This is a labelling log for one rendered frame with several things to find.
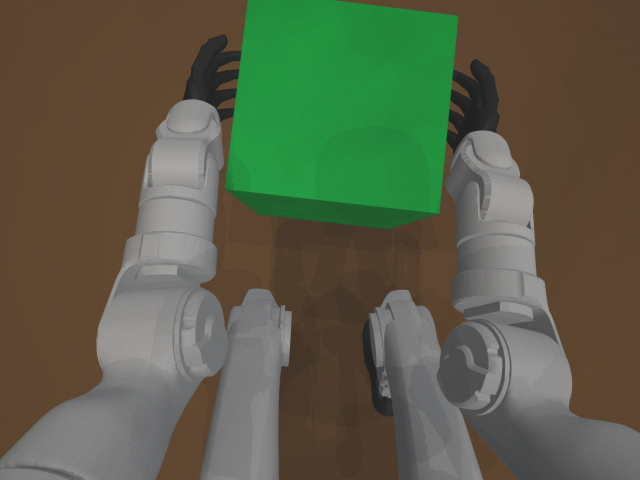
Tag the robot left upper arm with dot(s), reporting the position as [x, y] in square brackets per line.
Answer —
[155, 346]

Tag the robot right forearm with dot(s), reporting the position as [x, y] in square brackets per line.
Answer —
[495, 238]

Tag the robot right thigh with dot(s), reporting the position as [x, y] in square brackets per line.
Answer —
[432, 439]

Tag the robot left hand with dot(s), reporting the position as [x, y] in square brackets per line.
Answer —
[204, 80]

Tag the robot right hand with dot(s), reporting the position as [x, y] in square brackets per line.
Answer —
[481, 111]

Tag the robot left shin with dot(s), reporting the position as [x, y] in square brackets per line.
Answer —
[252, 294]

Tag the carton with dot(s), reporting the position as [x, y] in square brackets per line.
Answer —
[341, 112]

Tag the robot left forearm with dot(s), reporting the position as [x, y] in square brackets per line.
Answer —
[173, 242]

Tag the robot right upper arm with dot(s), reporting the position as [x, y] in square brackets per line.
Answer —
[514, 386]

